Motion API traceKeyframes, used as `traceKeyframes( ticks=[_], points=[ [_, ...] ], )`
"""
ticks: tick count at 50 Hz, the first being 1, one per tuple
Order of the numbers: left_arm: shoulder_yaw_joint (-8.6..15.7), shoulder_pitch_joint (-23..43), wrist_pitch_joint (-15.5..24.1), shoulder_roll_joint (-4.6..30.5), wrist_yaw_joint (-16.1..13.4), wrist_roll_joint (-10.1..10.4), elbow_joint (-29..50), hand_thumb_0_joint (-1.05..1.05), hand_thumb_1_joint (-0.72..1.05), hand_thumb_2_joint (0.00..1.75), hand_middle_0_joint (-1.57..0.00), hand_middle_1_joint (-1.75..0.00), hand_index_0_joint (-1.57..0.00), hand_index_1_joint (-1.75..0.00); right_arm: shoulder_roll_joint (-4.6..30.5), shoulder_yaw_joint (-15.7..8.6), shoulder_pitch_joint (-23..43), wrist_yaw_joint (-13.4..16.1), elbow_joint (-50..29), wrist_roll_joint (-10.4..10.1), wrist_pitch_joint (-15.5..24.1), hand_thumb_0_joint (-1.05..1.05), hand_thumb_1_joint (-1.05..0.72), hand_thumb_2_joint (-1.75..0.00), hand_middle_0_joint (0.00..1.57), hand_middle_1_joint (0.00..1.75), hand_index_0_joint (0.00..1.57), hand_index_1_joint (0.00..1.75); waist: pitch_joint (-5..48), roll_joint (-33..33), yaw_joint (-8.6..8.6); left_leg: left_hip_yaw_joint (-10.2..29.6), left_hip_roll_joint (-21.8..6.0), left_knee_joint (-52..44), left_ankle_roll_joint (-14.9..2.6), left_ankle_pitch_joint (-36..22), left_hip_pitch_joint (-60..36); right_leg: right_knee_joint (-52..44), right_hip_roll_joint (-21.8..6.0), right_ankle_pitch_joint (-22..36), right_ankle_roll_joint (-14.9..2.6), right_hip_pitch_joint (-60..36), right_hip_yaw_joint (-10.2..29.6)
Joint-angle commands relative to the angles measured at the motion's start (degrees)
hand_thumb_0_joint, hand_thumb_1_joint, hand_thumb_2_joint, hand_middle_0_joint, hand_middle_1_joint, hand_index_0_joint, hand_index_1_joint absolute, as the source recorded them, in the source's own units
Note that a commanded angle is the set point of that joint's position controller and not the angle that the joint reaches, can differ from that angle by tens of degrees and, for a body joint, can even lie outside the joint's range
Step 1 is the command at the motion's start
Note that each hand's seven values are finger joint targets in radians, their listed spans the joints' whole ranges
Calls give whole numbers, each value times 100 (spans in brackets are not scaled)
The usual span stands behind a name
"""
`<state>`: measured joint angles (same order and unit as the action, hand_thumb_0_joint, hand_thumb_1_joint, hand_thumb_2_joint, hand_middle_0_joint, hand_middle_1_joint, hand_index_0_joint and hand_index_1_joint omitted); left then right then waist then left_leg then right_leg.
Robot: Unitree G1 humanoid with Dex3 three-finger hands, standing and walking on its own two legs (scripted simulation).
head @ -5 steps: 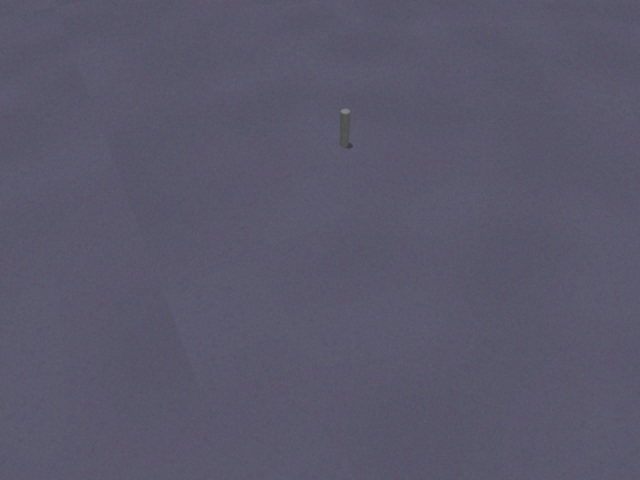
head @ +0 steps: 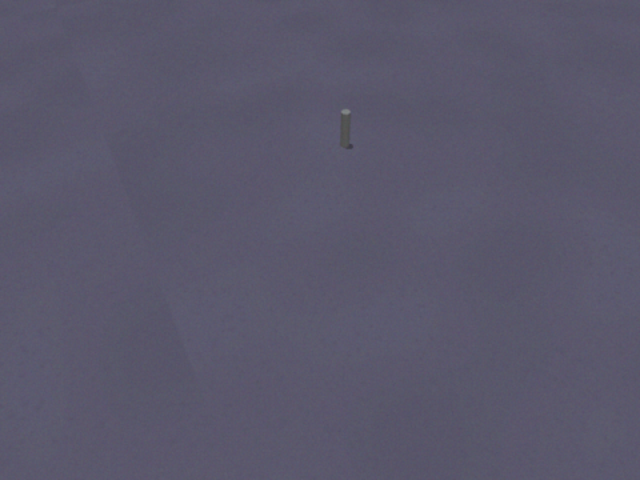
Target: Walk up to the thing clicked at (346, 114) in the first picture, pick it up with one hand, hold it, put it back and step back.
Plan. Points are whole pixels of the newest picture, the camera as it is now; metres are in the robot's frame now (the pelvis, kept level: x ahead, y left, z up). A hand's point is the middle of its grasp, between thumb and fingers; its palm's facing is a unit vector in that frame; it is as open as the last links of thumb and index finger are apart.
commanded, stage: stand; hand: left
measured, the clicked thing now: (345, 129) +1.75 -0.11 -0.69
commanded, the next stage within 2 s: walk up in 1.02 s
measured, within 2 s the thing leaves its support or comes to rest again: neither
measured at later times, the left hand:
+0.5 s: hand out of the picture +0.08 +0.25 -0.16, palm faces -0.03 -0.94 -0.34, open 7.4 cm
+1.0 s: hand out of the picture +0.08 +0.25 -0.16, palm faces -0.03 -0.94 -0.34, open 7.4 cm
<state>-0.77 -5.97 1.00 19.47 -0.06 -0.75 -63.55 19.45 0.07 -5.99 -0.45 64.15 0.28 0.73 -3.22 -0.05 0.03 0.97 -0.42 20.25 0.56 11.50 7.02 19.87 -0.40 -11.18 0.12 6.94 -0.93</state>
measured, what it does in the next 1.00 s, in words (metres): stands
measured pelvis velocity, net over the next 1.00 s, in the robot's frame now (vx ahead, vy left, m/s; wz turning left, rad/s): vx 0.01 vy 0.00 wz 0.00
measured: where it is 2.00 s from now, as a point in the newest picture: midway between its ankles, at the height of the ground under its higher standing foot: (368, 415)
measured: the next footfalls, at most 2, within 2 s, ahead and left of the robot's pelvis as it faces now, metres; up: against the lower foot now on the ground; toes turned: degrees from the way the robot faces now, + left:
right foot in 1.32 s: +0.17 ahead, -0.21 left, +0.00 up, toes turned -10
left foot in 1.76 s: +0.47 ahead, +0.02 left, +0.00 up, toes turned -3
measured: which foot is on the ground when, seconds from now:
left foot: down 0.00-1.00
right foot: down 0.00-1.00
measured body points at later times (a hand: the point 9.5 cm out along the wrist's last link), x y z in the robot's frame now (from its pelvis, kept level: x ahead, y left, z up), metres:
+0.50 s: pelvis +0.01 +0.00 +0.00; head +0.02 +0.00 +0.45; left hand +0.08 +0.29 -0.13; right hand +0.09 -0.30 -0.13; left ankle +0.00 +0.13 -0.75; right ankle +0.00 -0.12 -0.75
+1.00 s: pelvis +0.01 +0.00 +0.00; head +0.02 +0.00 +0.45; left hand +0.08 +0.30 -0.13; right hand +0.08 -0.30 -0.13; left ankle +0.00 +0.13 -0.75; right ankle +0.00 -0.12 -0.75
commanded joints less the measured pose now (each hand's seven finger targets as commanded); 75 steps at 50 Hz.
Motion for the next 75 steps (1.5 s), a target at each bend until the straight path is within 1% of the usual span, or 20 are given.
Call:
traceKeyframes(
  ticks=[1, 10, 16, 50, 51, 52, 53, 54, 55, 56, 57, 63, 64, 66, 67, 68, 69, 70, 73, 75],
  points=[
    [271, 186, 104, 1215, -67, 22, 331, 0, 90, 90, -20, -30, -20, -30, 1202, -245, 223, 101, -313, 9, 106, 0, -90, -90, 20, 30, 20, 30, 571, 4, 0, 489, -656, -271, -163, -1178, -95, -253, -709, 1133, -173, -220, 531],
    [270, 169, 96, 1207, -59, 41, 304, 0, 90, 90, -20, -30, -20, -30, 1193, -228, 251, 95, -293, 3, 91, 0, -90, -90, 20, 30, 20, 30, 373, 10, 14, 473, -627, -371, -142, -896, 2, -381, -683, 825, -161, -154, 536],
    [272, 196, 120, 1216, -71, 29, 320, 0, 90, 90, -20, -30, -20, -30, 1187, -233, 260, 98, -317, -4, 93, 0, -90, -90, 20, 30, 20, 30, 617, 53, -9, 452, -668, -266, -157, -1380, -217, -290, -721, 1404, -166, -291, 518],
    [292, 92, 98, 1250, -57, 31, 271, 0, 90, 90, -20, -30, -20, -30, 1240, -211, 160, 113, -315, 1, 94, 0, -90, -90, 20, 30, 20, 30, 452, 53, -6, 437, -674, -404, -161, -1074, -255, -392, -700, 1077, -157, -178, 550],
    [738, -187, 147, 1908, 168, -111, 725, 0, 90, 90, -20, -30, -20, -30, 1906, -638, -276, -1, -688, 172, 268, 0, -90, -90, 20, 30, 20, 30, 1141, 212, -63, 411, -589, 171, -580, 2070, -475, 98, -438, -1973, -392, 102, 779],
    [757, 3, 128, 1835, 249, -150, 732, 0, 90, 90, -20, -30, -20, -30, 1939, -700, -293, -65, -627, 226, 299, 0, -90, -90, 20, 30, 20, 30, 590, -9, -137, 602, -673, 135, -659, 2955, -213, 368, -505, -2834, -467, 987, 917],
    [724, 326, 104, 1674, 311, -140, 870, 0, 90, 90, -20, -30, -20, -30, 1927, -719, -396, -98, -644, 240, 305, 0, -90, -90, 20, 30, 20, 30, 120, -305, -279, 849, -783, -148, -720, 3320, -370, 664, -354, -2825, -395, 1935, 753],
    [700, 606, 104, 1475, 361, -154, 1030, 0, 90, 90, -20, -30, -20, -30, 1962, -774, -681, -108, -648, 220, 325, 0, -90, -90, 20, 30, 20, 30, -58, -594, -449, 1433, -1241, -614, -975, 3616, -722, 1416, -157, -2302, -282, 2665, 426],
    [695, 810, 115, 1381, 375, -155, 1185, 0, 90, 90, -20, -30, -20, -30, 2134, -871, -865, -104, -667, 221, 365, 0, -90, -90, 20, 30, 20, 30, -320, -1092, -604, 2360, -2134, -1313, -1378, 3527, -850, 2687, -61, -1634, -178, 3336, 190],
    [711, 836, 143, 1467, 379, -172, 1311, 0, 90, 90, -20, -30, -20, -30, 2262, -926, -719, -83, -786, 231, 436, 0, -90, -90, 20, 30, 20, 30, -482, -783, -494, 2681, -2597, -1492, -1565, 3084, -797, 2863, -468, -1596, -193, 3521, 686],
    [712, 692, 186, 1573, 418, -147, 1314, 0, 90, 90, -20, -30, -20, -30, 2234, -953, -591, -78, -863, 228, 467, 0, -90, -90, 20, 30, 20, 30, -363, -541, -360, 2595, -2590, -1454, -1592, 2700, -1000, 2678, -612, -1610, -201, 3349, 785],
    [783, -280, 184, 1511, 628, -78, 1127, 0, 90, 90, -20, -30, -20, -30, 2017, -891, 219, -203, -1283, 264, 456, 0, -90, -90, 20, 30, 20, 30, -34, -1100, 167, 349, -1393, -880, -987, 1981, 243, 1544, -447, -839, -76, 1189, -34],
    [825, -713, 183, 1530, 599, -83, 1006, 0, 90, 90, -20, -30, -20, -30, 1996, -877, 393, -218, -1342, 252, 430, 0, -90, -90, 20, 30, 20, 30, 62, -974, 417, -1, -1223, -458, -898, 1925, 553, 1254, -371, -367, -53, 536, -252],
    [978, -1747, 250, 1836, 487, -112, 626, 0, 90, 90, -20, -30, -20, -30, 1691, -767, 331, -219, -1385, 247, 356, 0, -90, -90, 20, 30, 20, 30, 493, 389, 875, -678, -666, 1616, -652, 1557, 1731, 963, 50, -101, -75, -1357, -520],
    [1150, -2458, 294, 2266, 367, -142, 515, 0, 90, 90, -20, -30, -20, -30, 1264, -619, 148, -224, -1471, 230, 359, 0, -90, -90, 20, 30, 20, 30, 686, 1862, 1220, -932, -109, 3568, -483, 2011, 2829, 377, -366, -1385, -260, -2147, 543],
    [1183, -2291, 341, 2610, 300, -159, 794, 0, 90, 90, -20, -30, -20, -30, 1096, -532, 52, -238, -1645, 109, 325, 0, -90, -90, 20, 30, 20, 30, 520, 2392, 1039, -402, 273, 4560, -218, 2399, 3658, -1124, -1754, -3635, -717, -1669, 3444],
    [1134, -1521, 338, 2733, 327, -94, 1068, 0, 90, 90, -20, -30, -20, -30, 1652, -660, 53, -228, -1600, 136, 292, 0, -90, -90, 20, 30, 20, 30, 2, 1454, 694, 74, -206, 4671, -162, 1830, 3347, -1636, -2305, -4455, -1192, -651, 4339],
    [1101, -1032, 339, 2752, 331, -21, 1250, 0, 90, 90, -20, -30, -20, -30, 1879, -734, 77, -236, -1524, 156, 319, 0, -90, -90, 20, 30, 20, 30, -463, 1047, 507, 228, -527, 4619, -149, 1539, 3250, -1629, -2367, -4212, -1461, -41, 4309],
    [939, -746, 436, 2129, 273, 66, 1338, 0, 90, 90, -20, -30, -20, -30, 1747, -669, -469, -316, -1217, 33, 335, 0, -90, -90, 20, 30, 20, 30, -395, 552, 110, 325, -816, 4178, -240, 655, 2821, -1170, -1554, -2369, -1098, 63, 2322],
    [851, -790, 488, 2017, 281, 81, 1348, 0, 90, 90, -20, -30, -20, -30, 1689, -683, -568, -391, -1233, 69, 306, 0, -90, -90, 20, 30, 20, 30, -488, 521, 68, 217, -820, 3752, -187, 362, 2514, -1198, -1366, -1913, -1116, 457, 1813]
  ],
)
